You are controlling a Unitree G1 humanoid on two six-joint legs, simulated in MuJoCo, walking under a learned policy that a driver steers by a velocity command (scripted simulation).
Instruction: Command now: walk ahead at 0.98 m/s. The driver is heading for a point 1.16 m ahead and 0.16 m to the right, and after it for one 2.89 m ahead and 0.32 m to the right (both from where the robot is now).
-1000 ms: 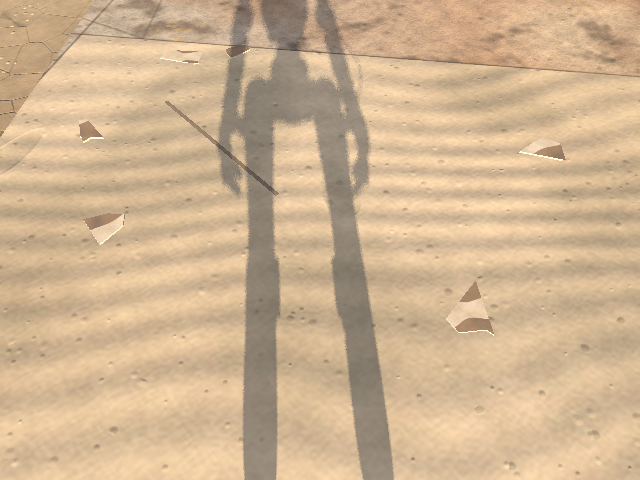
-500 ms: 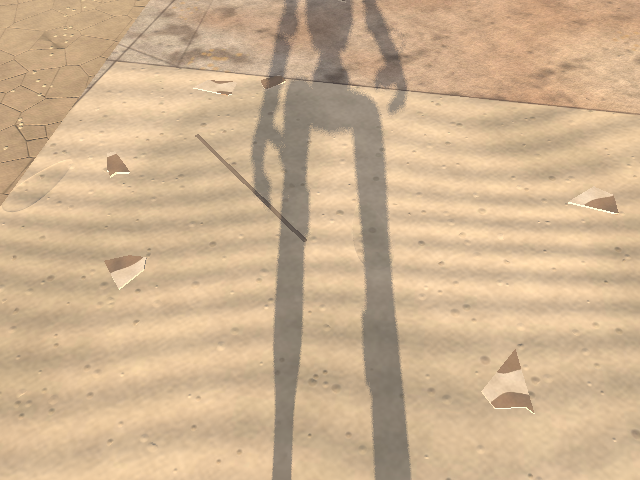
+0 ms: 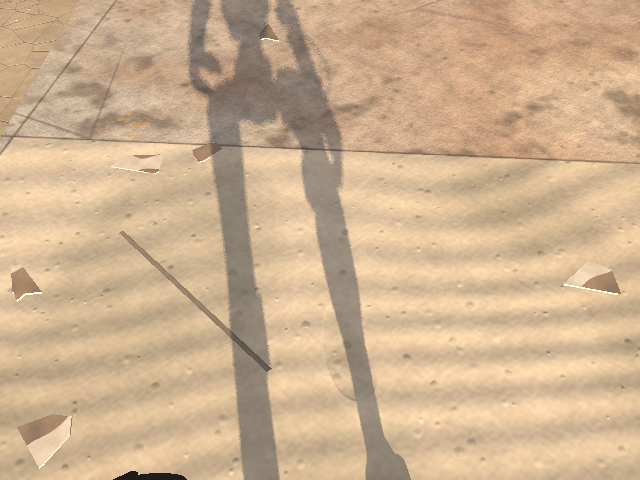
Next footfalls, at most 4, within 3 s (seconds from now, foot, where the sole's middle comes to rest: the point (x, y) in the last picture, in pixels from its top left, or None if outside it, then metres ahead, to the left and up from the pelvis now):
0.14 right None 0.36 -0.08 -0.77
0.60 left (271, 344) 0.82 0.10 -0.77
1.06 right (323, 210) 1.24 -0.06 -0.77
1.50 left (324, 109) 1.69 -0.09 -0.77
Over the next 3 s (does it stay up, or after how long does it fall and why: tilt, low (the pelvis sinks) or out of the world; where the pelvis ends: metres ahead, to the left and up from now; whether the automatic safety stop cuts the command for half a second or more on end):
stays up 2.79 -0.23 0.00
